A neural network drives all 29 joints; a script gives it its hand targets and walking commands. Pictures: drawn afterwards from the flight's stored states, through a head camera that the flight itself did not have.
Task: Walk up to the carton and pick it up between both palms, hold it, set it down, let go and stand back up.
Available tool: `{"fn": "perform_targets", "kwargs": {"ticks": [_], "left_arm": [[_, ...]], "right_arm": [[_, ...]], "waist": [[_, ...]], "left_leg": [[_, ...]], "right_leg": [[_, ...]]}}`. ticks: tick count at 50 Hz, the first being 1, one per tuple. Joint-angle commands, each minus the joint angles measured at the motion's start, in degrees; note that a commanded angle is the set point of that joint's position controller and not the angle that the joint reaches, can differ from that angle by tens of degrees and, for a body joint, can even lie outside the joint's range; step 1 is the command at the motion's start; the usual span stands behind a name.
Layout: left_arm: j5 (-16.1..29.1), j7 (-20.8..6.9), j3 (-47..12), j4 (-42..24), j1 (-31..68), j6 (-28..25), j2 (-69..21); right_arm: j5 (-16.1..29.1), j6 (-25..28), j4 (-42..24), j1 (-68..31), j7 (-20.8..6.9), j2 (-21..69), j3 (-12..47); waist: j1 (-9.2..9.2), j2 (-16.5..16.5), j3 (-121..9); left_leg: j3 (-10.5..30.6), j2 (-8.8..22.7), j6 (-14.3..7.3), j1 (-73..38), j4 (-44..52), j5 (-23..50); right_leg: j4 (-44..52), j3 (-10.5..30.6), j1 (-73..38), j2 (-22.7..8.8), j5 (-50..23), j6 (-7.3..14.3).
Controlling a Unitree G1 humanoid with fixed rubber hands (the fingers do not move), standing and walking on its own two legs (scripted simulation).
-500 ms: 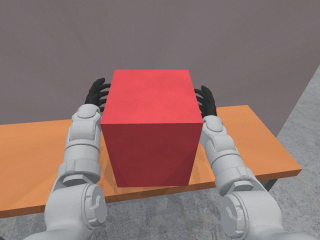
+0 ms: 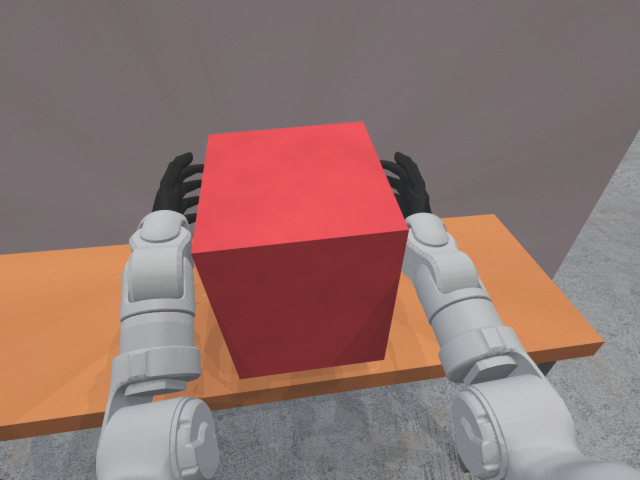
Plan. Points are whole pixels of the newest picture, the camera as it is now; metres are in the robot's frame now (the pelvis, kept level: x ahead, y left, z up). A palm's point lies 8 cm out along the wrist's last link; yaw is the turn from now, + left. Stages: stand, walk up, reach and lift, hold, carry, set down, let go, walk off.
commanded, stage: reach and lift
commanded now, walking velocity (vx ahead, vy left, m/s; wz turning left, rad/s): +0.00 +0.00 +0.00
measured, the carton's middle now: (300, 252) +0.39 +0.01 +0.14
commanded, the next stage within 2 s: hold in 1.06 s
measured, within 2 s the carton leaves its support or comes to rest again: neither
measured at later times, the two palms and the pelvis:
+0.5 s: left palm (169, 207) +0.38 +0.16 +0.22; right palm (415, 214) +0.38 -0.13 +0.20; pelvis +0.00 +0.00 +0.00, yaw +0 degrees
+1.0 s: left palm (164, 203) +0.37 +0.16 +0.24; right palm (421, 202) +0.37 -0.13 +0.22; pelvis +0.00 +0.00 +0.00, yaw +0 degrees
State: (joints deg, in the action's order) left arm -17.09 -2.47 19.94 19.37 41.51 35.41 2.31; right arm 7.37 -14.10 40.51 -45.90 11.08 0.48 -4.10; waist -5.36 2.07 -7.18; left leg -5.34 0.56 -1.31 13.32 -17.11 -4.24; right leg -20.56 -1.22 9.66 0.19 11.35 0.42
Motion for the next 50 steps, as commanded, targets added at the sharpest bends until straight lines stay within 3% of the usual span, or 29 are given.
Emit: {"fn": "perform_targets", "kwargs": {"ticks": [1, 15, 35, 50], "left_arm": [[6.6, -4.74, -22.95, -8.47, 34.86, 0.74, -31.14], [6.87, -4.63, -22.39, -6.83, 37.28, 3.39, -31.83], [7.24, -4.72, -24.05, -11.19, 35.28, 6.93, -31.81], [8.04, -6.07, -25.46, -15.11, 36.25, 9.87, -31.12]], "right_arm": [[6.74, 1.15, -15.8, -42.18, -6.84, 24.42, 18.68], [7.36, -0.33, -17.34, -48.53, -7.5, 24.96, 17.03], [11.0, -3.52, -22.2, -49.51, -5.99, 25.0, 20.94], [12.33, -7.98, -24.76, -48.05, -4.47, 25.57, 21.79]], "waist": [[4.92, -2.53, -16.74], [4.44, -2.86, -16.76], [3.86, -3.46, -18.99], [1.61, -3.81, -17.47]], "left_leg": [[4.2, -0.4, 2.29, -29.29, -3.39, 9.57], [4.17, -0.02, 1.95, -27.54, -2.18, 4.77], [4.06, -0.47, 2.09, -29.47, -3.93, 10.79], [3.65, -0.78, 1.73, -27.32, -3.01, 7.49]], "right_leg": [[7.84, -2.28, -1.67, 3.22, -7.21, -2.07], [8.16, -2.54, -1.1, 3.11, -4.01, -1.93], [7.57, -2.55, -2.77, 3.75, -9.55, -2.39], [7.78, -2.01, -3.27, 3.42, -8.46, -2.55]]}}
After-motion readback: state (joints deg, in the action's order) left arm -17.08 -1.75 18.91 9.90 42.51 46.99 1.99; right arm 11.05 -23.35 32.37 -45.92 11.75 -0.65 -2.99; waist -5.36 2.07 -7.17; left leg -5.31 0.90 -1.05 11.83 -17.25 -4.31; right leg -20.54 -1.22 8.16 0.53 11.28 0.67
